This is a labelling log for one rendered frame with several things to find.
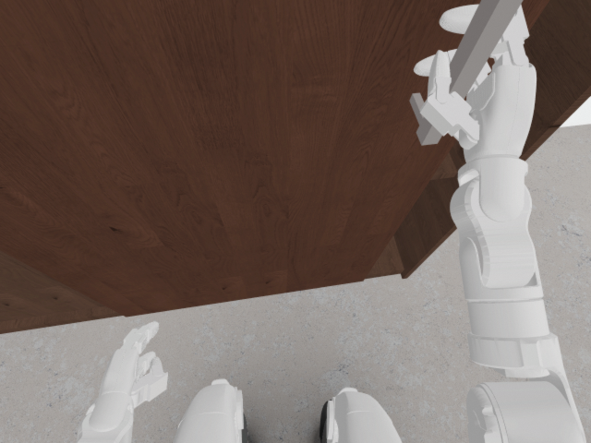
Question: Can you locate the wardrobe door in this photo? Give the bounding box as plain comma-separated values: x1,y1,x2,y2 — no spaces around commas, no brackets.
0,0,549,317
0,251,105,322

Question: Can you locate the left robot thigh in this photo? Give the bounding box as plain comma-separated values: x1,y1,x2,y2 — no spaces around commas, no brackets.
173,384,244,443

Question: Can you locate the right robot thigh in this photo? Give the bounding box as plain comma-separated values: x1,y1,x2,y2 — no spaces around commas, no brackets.
327,391,402,443

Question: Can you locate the left robot forearm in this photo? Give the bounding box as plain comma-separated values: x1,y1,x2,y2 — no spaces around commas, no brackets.
76,392,134,443

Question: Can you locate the right robot upper arm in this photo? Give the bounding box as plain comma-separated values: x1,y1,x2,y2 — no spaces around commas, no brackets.
466,381,584,443

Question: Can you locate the right robot forearm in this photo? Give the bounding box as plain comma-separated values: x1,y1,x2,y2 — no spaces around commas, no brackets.
450,154,586,443

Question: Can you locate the robot thigh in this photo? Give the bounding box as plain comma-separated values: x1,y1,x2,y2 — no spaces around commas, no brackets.
327,391,402,443
173,384,244,443

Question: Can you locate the robot left hand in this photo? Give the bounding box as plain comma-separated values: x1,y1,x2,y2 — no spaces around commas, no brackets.
99,321,168,409

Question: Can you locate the robot right hand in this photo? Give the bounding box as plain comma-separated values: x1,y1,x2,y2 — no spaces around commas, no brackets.
414,5,537,162

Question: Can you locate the handle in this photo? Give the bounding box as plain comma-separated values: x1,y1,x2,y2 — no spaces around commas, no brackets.
410,0,524,146

